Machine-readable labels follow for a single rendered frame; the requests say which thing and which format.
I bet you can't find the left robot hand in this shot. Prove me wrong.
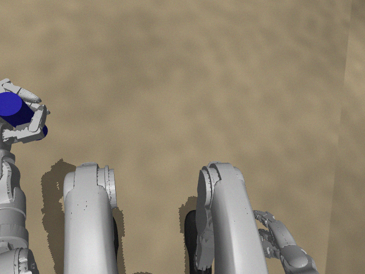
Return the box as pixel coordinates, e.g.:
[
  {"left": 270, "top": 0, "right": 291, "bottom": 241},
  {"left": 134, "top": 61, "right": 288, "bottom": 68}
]
[{"left": 0, "top": 78, "right": 50, "bottom": 152}]

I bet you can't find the right robot arm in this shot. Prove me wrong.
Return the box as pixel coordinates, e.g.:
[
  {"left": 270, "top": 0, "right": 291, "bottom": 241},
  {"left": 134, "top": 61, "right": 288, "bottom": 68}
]
[{"left": 279, "top": 245, "right": 319, "bottom": 274}]

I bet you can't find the right robot foot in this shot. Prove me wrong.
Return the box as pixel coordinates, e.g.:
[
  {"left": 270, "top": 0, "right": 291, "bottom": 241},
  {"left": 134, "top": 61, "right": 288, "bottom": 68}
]
[{"left": 184, "top": 210, "right": 212, "bottom": 274}]

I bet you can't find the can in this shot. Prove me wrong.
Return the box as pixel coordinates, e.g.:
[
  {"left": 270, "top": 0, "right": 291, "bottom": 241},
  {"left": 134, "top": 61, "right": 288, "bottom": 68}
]
[{"left": 0, "top": 92, "right": 48, "bottom": 140}]

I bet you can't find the left robot arm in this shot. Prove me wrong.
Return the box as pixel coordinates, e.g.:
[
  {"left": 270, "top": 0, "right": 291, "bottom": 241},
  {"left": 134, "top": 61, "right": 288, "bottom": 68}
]
[{"left": 0, "top": 149, "right": 39, "bottom": 274}]

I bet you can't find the right robot hand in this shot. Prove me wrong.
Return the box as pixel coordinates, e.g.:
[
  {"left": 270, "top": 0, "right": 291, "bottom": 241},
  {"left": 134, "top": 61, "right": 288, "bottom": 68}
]
[{"left": 253, "top": 210, "right": 297, "bottom": 259}]

